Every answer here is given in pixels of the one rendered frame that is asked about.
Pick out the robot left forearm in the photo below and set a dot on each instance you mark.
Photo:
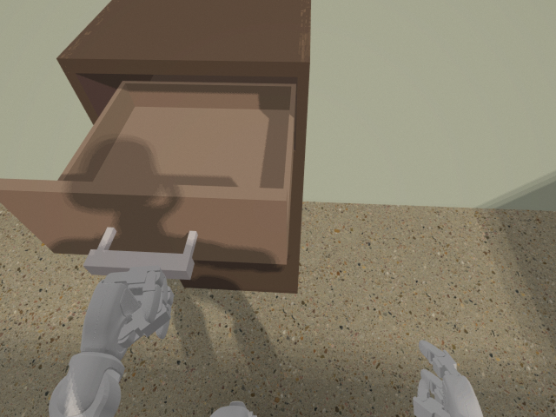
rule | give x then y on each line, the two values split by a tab
90	388

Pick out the drawer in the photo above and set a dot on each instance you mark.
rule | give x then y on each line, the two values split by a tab
166	158

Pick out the robot left shin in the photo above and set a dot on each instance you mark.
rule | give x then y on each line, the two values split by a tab
237	403

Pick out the robot left hand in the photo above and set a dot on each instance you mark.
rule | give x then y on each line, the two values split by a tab
140	294

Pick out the robot right hand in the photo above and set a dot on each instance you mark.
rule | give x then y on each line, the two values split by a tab
453	395

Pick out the cabinet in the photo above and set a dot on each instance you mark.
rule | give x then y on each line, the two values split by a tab
204	41

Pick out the handle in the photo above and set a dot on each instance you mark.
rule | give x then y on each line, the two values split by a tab
102	261

